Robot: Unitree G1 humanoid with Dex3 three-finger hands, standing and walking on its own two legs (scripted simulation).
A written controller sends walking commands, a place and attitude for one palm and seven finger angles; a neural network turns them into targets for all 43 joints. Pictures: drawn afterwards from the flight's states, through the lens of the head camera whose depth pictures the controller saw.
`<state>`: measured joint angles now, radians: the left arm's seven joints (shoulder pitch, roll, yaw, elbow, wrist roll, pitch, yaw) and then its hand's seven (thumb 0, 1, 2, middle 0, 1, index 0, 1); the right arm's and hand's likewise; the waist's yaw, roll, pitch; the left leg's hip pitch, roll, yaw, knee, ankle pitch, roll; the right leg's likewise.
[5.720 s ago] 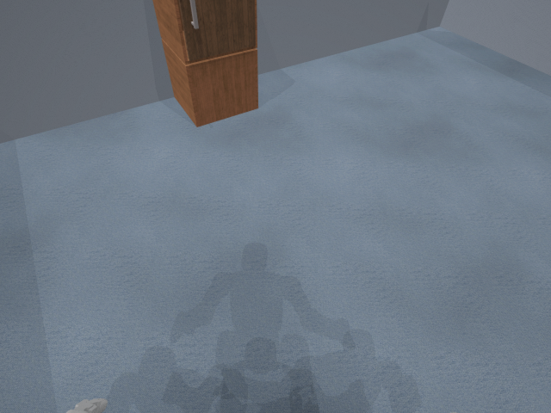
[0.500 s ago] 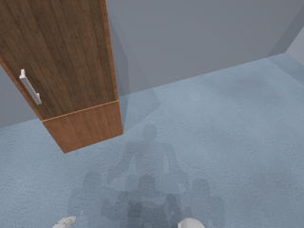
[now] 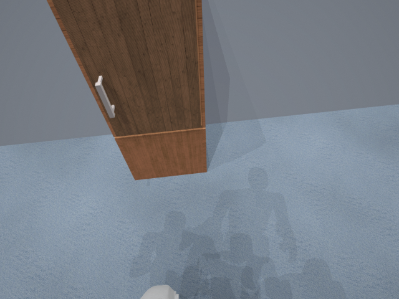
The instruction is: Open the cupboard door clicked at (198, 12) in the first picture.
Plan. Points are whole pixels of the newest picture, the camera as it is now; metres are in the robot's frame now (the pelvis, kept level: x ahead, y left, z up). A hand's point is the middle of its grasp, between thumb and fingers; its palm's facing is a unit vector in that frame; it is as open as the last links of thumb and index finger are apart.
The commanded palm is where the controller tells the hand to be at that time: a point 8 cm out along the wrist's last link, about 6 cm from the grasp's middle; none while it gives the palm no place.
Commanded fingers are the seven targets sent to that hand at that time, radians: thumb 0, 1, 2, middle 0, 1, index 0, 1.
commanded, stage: turn to face it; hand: left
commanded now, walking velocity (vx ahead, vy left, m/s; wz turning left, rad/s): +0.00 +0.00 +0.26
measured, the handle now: (106, 97) +0.77 +0.38 -0.10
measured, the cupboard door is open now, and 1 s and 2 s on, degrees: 0 0 0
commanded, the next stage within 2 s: take the last steps up to it in 0.04 s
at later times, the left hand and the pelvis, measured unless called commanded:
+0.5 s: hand out of the picture +0.03 +0.24 -0.16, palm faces +0.13 -0.97 -0.22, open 7.4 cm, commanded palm none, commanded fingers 0.00 0.90 0.90 -0.20 -0.30 -0.20 -0.30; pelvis +0.01 +0.04 +0.00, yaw +6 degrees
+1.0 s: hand out of the picture +0.03 +0.21 -0.17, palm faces +0.27 -0.95 -0.14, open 7.4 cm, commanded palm none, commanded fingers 0.00 0.90 0.90 -0.20 -0.30 -0.20 -0.30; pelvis +0.14 +0.08 +0.00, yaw +10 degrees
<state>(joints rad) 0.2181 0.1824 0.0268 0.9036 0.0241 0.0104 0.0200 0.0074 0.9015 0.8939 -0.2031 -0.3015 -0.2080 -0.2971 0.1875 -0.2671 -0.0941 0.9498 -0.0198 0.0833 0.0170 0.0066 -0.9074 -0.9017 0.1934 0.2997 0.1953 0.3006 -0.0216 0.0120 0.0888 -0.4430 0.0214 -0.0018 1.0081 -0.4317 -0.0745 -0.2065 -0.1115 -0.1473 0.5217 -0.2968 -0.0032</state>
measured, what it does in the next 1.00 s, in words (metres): walks ahead: left foot, then right foot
